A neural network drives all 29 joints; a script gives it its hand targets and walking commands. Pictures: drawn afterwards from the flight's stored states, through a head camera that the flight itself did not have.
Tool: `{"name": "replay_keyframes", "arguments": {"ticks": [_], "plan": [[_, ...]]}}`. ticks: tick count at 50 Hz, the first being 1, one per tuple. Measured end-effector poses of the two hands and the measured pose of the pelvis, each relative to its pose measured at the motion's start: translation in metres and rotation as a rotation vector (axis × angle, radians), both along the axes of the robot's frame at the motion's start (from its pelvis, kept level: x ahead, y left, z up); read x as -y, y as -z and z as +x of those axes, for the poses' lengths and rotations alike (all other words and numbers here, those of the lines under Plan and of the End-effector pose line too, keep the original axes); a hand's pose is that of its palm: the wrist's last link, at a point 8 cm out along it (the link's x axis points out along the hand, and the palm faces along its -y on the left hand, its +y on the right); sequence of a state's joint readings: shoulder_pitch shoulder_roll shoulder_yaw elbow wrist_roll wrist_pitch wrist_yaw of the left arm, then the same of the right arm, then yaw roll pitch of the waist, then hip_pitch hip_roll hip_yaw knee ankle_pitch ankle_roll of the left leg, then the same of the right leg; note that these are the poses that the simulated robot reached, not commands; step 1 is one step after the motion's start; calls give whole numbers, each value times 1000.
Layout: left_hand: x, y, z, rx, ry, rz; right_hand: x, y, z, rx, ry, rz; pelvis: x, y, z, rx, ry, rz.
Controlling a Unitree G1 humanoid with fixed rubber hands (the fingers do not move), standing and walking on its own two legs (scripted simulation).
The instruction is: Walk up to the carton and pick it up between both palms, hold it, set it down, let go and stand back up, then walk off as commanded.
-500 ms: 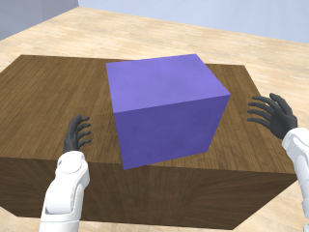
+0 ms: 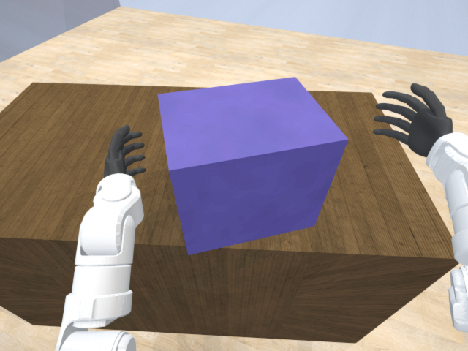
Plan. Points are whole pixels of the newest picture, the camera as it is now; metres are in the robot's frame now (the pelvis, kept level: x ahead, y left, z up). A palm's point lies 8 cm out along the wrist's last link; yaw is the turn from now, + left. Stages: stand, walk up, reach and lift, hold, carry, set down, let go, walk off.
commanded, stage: reach and lift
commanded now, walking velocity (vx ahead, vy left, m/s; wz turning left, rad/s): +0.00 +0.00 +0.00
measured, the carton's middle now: (242, 165) +0.46 +0.01 +0.06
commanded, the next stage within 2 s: none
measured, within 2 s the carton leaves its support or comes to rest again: neither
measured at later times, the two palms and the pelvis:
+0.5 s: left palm (127, 142) +0.38 +0.20 +0.18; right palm (415, 95) +0.44 -0.26 +0.24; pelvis +0.01 +0.00 +0.00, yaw +0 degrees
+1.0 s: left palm (124, 122) +0.43 +0.21 +0.18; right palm (392, 78) +0.49 -0.24 +0.25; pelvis +0.02 +0.00 +0.00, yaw +0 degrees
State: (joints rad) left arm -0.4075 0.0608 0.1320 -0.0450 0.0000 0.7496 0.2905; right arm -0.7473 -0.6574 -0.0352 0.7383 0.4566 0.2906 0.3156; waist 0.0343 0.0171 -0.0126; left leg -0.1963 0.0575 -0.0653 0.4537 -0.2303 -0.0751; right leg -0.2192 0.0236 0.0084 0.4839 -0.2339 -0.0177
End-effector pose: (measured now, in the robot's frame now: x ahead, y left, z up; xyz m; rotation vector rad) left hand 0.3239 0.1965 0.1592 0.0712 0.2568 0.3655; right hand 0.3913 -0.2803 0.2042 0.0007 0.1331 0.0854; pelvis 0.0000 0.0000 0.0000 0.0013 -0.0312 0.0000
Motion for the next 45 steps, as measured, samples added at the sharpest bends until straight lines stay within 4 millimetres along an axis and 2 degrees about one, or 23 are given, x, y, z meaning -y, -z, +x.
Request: {"name": "replay_keyframes", "arguments": {"ticks": [9, 19, 27, 37, 45], "plan": [[-3, 1, 21, -37, -13, -21, -3, -4, 20, -47, 20, -3, 0, -1, 6, -14, -1, -1], [-3, -16, 45, -22, -10, -15, -14, -33, 40, -10, 11, -10, 0, -1, 9, -30, -1, -1], [0, -21, 64, -48, -9, -13, -22, -42, 53, -35, 5, -24, 0, -1, 10, -50, 0, -1], [-11, -36, 86, -45, -35, -3, -41, -53, 80, -41, -21, -20, 0, -1, 14, -100, -1, -1], [-17, -33, 99, -57, -43, -15, -45, -53, 94, -64, -15, -4, 0, -1, 17, -137, 0, -1]]}}
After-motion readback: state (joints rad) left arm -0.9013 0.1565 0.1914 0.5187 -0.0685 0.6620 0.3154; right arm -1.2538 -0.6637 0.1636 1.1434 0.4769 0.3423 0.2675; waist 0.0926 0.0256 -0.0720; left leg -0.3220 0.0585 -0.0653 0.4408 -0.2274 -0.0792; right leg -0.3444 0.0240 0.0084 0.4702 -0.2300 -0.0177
